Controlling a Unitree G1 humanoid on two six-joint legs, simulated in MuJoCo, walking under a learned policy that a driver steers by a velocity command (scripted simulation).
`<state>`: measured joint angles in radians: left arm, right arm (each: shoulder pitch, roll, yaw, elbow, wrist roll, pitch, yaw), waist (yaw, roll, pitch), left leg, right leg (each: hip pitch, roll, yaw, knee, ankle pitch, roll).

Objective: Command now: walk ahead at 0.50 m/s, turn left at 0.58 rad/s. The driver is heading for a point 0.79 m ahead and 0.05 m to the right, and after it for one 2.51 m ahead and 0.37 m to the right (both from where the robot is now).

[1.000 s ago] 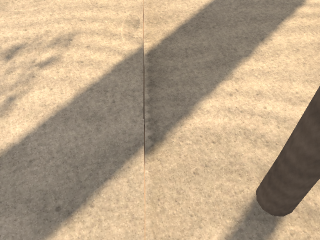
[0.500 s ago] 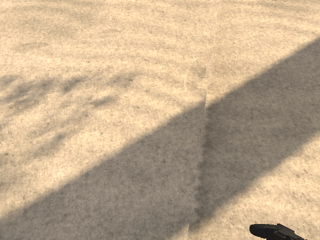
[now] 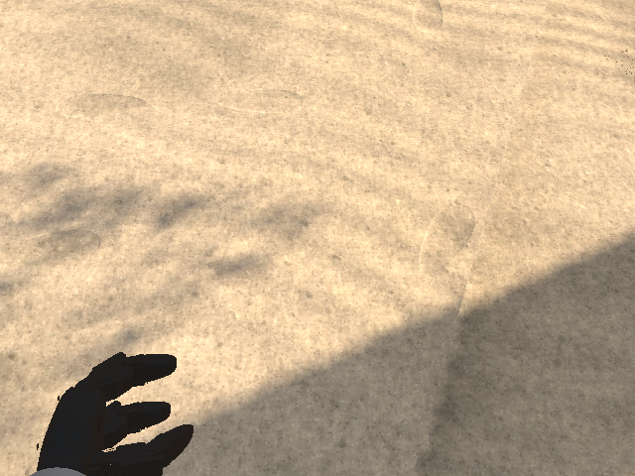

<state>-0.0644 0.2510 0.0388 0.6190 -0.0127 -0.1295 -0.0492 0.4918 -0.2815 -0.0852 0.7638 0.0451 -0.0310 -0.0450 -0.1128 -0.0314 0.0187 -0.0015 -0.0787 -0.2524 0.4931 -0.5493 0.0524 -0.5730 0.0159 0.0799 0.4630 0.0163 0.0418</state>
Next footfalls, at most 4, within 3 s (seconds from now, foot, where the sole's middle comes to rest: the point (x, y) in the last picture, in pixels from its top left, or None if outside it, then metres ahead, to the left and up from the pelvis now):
0.42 left None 0.25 0.04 -0.75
0.82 right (365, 407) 0.56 -0.16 -0.75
1.42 left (236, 292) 0.86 0.10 -0.75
1.94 right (342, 207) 1.10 -0.18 -0.75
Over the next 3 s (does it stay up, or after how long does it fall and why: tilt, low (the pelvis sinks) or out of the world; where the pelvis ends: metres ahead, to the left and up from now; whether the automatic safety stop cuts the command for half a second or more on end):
stays up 1.19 -0.11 0.02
